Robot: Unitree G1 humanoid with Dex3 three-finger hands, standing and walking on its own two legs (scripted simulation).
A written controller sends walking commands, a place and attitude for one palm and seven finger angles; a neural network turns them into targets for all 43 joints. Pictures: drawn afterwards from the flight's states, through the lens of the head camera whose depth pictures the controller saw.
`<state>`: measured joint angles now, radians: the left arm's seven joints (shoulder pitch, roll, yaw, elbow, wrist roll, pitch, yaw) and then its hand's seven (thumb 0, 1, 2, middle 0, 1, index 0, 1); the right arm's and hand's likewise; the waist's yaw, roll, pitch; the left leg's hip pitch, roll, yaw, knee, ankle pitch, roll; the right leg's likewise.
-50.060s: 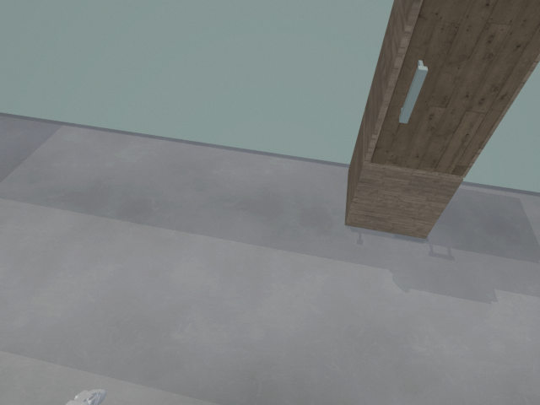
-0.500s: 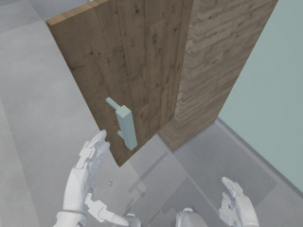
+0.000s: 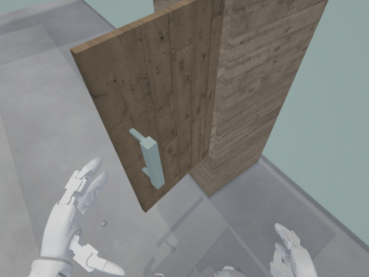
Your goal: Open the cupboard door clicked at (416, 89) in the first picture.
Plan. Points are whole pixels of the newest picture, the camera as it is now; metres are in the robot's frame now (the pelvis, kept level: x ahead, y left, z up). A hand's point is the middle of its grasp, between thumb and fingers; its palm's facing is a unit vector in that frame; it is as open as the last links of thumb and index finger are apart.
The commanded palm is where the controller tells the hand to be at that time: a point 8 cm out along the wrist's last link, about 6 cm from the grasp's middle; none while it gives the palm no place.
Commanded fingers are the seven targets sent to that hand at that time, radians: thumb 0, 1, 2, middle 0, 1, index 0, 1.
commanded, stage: draw the hand back to the body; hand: left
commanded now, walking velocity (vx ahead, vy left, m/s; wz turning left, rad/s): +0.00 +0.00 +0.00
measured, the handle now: (147, 159) +0.37 +0.11 +0.04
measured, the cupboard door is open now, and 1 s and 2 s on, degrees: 100 100 100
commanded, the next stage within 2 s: step back with the hand held close in 1.26 s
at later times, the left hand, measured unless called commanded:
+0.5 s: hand (35, 204) +0.21 +0.24 +0.15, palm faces +0.26 -0.89 -0.38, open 13.7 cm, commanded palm +0.17 +0.29 +0.18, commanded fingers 0.00 0.27 0.63 -0.18 -0.30 -0.18 -0.30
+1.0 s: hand out of the picture +0.22 +0.30 +0.23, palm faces +0.46 -0.79 -0.41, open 8.0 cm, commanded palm +0.17 +0.33 +0.24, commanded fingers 0.00 0.90 0.90 -0.20 -0.30 -0.20 -0.30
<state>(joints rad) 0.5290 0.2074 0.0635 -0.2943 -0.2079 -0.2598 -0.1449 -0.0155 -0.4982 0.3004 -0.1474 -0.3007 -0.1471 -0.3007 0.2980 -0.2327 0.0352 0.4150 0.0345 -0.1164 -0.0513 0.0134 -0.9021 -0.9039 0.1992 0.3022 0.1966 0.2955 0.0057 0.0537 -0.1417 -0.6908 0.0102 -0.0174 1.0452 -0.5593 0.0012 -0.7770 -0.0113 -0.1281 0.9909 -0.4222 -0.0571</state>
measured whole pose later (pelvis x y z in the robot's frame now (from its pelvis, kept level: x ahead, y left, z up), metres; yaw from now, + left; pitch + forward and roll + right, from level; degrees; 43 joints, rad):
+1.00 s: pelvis +0.03 +0.03 +0.07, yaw -2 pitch -4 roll -1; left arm 0.44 0.35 0.36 -0.40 -0.03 -0.11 0.11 0.01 0.77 0.85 -0.20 -0.30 -0.20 -0.30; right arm 0.21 -0.23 0.03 0.64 -0.01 -0.13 -0.05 0.01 -0.90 -0.90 0.20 0.30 0.20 0.30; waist 0.08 0.06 0.02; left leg -0.02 -0.02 0.03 0.40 -0.31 0.04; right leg -0.12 0.00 -0.07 0.37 -0.18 0.00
